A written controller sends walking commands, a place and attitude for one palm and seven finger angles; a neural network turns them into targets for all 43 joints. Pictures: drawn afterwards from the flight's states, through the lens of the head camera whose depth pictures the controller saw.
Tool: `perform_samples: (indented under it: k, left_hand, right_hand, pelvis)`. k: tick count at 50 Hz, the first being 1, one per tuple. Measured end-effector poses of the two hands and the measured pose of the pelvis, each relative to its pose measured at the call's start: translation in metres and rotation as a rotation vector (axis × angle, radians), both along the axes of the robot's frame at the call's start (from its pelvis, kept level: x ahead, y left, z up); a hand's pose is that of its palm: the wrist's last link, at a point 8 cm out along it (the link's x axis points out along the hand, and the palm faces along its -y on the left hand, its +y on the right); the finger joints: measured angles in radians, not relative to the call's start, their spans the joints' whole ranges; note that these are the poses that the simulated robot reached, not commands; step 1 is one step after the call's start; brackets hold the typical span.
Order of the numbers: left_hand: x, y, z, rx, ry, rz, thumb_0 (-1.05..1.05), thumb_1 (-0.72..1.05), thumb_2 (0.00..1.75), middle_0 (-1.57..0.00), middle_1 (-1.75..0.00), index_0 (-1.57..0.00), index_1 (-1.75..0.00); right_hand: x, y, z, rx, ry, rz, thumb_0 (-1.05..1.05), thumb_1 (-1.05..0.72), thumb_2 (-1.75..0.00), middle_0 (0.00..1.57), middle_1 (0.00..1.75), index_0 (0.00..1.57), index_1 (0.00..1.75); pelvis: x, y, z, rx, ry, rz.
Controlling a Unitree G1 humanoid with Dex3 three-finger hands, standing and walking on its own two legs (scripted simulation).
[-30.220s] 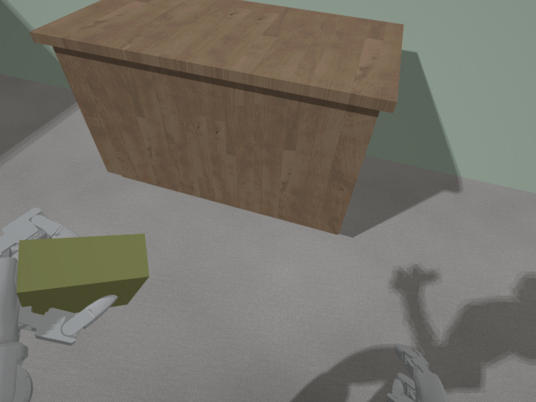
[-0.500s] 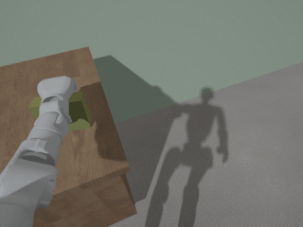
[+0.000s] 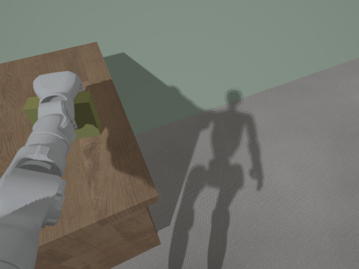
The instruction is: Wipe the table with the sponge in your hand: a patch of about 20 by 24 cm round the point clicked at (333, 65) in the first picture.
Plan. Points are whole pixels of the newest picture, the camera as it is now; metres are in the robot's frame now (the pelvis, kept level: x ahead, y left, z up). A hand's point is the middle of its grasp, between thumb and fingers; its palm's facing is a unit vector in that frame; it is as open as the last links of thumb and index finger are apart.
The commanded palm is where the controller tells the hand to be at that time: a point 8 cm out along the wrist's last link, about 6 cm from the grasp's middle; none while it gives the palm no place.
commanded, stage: wipe back along the third lane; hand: left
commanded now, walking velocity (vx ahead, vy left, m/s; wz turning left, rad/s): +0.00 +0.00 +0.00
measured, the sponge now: (69, 122) +0.45 +0.27 +0.05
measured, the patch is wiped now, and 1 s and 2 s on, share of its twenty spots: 0.90 0.90 0.90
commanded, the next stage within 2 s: none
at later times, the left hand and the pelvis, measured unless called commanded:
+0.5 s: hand (65, 112) +0.45 +0.26 +0.10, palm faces +0.00 +0.02 -1.00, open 9.3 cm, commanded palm +0.40 +0.24 +0.12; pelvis +0.02 +0.02 +0.01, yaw -1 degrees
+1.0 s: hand (67, 133) +0.38 +0.24 +0.10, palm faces +0.07 -0.03 -1.00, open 9.2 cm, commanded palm +0.34 +0.23 +0.13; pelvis +0.04 +0.02 +0.01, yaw +0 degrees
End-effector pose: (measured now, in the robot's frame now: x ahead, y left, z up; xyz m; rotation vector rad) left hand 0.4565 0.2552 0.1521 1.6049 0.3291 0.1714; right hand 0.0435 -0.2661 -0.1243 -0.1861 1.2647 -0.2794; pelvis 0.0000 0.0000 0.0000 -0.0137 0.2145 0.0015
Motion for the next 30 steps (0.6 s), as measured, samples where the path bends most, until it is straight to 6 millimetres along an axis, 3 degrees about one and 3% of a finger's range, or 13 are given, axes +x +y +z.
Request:
perform_samples:
  k: [6,12,18,30]
  left_hand:
    - [-0.009,0.001,-0.002,-0.005,-0.055,-0.014,0.00,-0.54,1.10,-0.82,-1.37,-0.89,-1.43]
    - [-0.015,0.000,-0.003,-0.006,-0.082,-0.009,0.00,-0.52,1.10,-0.79,-1.41,-0.86,-1.47]
    - [-0.022,-0.001,-0.002,-0.009,-0.107,-0.001,-0.01,-0.48,1.08,-0.75,-1.44,-0.82,-1.49]
    - [-0.038,-0.005,-0.001,-0.017,-0.124,0.021,-0.02,-0.43,1.05,-0.72,-1.46,-0.79,-1.52]
  right_hand:
    - [-0.010,0.010,-0.002,0.027,0.023,-0.014,0.01,-0.91,-0.90,0.20,0.30,0.20,0.30]
    - [0.003,0.018,0.000,0.044,-0.001,-0.001,0.01,-0.91,-0.90,0.20,0.30,0.20,0.30]
    - [0.037,0.025,0.004,0.054,-0.072,0.029,0.01,-0.91,-0.90,0.20,0.30,0.20,0.30]
    - [0.124,0.043,0.018,0.082,-0.218,0.129,0.01,-0.91,-0.90,0.20,0.30,0.20,0.30]
  pelvis:
    - [0.004,0.006,0.001,-0.002,-0.012,-0.011]
    - [0.006,0.010,0.003,-0.003,-0.034,-0.011]
    - [0.010,0.015,0.005,-0.003,-0.052,-0.020]
    - [0.028,0.022,0.008,-0.001,-0.081,-0.008]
